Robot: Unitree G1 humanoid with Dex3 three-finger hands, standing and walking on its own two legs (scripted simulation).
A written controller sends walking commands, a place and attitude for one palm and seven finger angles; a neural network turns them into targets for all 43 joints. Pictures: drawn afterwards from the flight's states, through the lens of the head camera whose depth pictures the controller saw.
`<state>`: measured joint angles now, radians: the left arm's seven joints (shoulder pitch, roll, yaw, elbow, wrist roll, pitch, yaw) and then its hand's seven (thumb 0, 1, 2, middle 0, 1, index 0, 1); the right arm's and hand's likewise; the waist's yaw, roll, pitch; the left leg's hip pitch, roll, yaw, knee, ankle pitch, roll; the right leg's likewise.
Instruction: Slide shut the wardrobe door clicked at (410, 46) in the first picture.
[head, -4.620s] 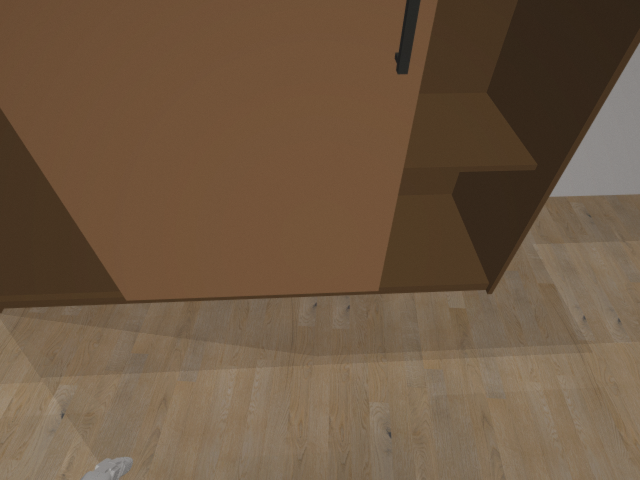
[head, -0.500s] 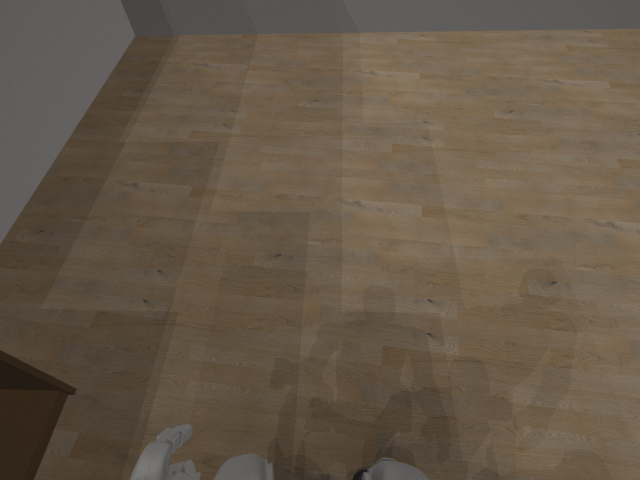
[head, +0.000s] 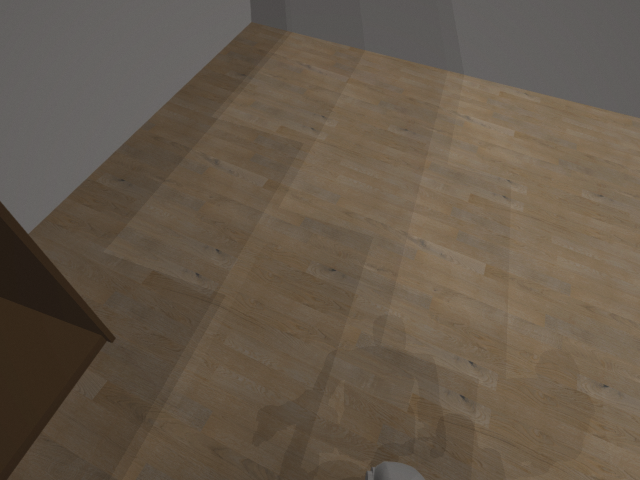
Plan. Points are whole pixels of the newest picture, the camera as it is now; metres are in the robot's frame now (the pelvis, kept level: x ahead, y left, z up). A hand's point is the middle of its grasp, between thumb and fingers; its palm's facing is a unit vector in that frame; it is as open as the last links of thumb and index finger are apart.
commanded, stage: turn to face it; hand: left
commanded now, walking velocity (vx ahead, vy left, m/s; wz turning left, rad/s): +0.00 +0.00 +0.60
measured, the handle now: out of the picture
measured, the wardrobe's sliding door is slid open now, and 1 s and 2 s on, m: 0.43 0.43 0.43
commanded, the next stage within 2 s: none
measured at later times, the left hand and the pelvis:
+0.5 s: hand out of the picture +0.04 +0.14 -0.14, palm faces +0.31 -0.91 -0.27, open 7.4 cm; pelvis -0.02 -0.08 +0.00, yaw +18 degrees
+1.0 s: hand out of the picture -0.17 +0.16 -0.19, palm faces +0.63 -0.73 -0.26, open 7.4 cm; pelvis -0.05 -0.04 -0.01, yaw +37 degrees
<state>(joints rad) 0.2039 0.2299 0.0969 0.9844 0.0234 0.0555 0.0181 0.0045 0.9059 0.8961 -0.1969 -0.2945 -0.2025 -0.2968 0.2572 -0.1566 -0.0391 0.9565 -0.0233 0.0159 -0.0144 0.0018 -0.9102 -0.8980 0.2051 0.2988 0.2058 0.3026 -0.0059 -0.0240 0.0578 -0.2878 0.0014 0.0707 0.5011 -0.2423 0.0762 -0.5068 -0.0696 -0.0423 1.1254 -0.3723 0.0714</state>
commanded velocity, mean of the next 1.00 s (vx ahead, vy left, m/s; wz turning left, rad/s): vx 0.00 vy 0.00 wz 0.60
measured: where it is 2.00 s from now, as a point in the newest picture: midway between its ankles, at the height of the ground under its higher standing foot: outside the picture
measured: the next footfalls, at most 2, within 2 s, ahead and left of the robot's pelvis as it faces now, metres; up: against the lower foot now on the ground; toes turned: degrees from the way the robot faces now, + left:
right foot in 0.38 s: +0.05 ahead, -0.17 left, +0.00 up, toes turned +13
left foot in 0.88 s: -0.07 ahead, +0.06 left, +0.00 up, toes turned +40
